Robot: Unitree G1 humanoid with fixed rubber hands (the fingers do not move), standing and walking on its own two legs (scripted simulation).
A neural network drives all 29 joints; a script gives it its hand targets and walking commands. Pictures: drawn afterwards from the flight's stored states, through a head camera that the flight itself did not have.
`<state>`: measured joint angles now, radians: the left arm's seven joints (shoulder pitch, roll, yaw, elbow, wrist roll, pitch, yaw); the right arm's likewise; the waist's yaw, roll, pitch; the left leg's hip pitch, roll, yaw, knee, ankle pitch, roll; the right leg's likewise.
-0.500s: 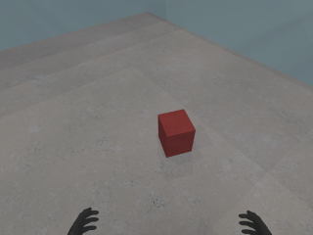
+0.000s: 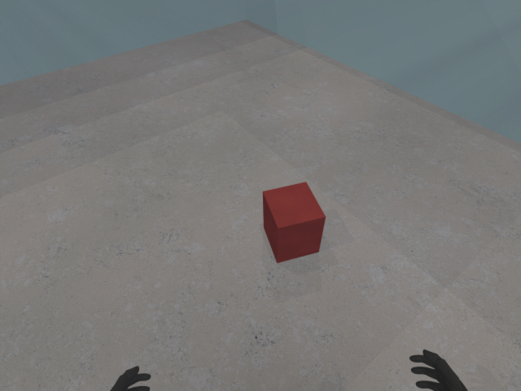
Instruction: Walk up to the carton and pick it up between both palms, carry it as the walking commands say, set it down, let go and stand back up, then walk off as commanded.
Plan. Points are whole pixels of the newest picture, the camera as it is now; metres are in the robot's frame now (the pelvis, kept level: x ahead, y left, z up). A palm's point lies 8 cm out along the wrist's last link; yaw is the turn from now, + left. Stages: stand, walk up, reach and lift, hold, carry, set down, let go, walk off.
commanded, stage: stand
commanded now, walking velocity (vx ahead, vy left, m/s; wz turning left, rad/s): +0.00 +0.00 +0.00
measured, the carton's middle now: (291, 222) +0.94 -0.08 -0.63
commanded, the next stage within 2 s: walk up in 1.38 s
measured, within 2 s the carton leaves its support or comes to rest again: neither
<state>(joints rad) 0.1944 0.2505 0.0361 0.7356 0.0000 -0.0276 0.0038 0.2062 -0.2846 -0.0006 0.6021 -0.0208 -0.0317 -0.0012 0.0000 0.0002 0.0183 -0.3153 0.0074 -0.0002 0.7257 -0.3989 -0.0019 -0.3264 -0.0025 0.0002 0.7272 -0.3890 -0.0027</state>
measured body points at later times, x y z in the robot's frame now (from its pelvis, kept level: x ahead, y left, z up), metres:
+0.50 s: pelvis +0.00 +0.00 +0.00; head +0.01 +0.00 +0.45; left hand +0.13 +0.27 -0.11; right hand +0.16 -0.26 -0.08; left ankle -0.01 +0.12 -0.72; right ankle +0.00 -0.12 -0.72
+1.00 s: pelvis +0.00 +0.00 +0.00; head +0.01 +0.00 +0.45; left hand +0.12 +0.27 -0.12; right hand +0.16 -0.26 -0.08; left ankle -0.01 +0.12 -0.72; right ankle +0.00 -0.12 -0.72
